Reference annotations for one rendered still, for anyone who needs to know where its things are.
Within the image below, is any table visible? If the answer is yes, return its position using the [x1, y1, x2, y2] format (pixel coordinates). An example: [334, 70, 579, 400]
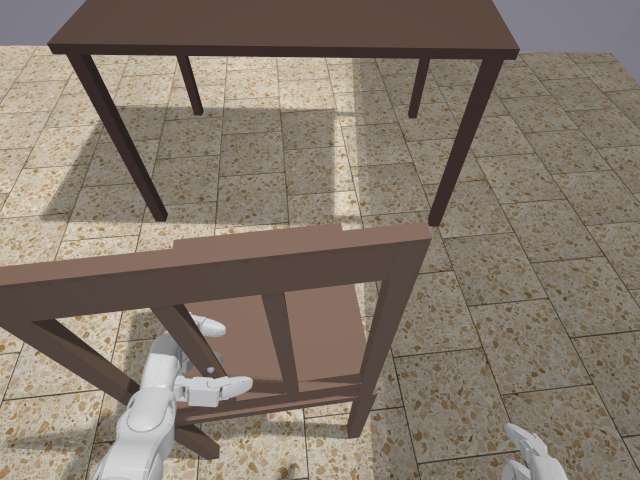
[47, 0, 520, 227]

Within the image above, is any chair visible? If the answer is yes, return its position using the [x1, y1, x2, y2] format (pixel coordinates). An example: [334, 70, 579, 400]
[0, 222, 432, 460]

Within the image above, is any left robot hand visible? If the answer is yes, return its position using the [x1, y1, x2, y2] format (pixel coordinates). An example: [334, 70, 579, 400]
[139, 312, 253, 407]

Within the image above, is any right robot hand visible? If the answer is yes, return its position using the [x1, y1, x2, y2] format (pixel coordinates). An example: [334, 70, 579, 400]
[501, 423, 568, 480]

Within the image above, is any left robot forearm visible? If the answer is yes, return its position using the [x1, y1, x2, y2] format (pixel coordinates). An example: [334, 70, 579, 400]
[91, 387, 177, 480]

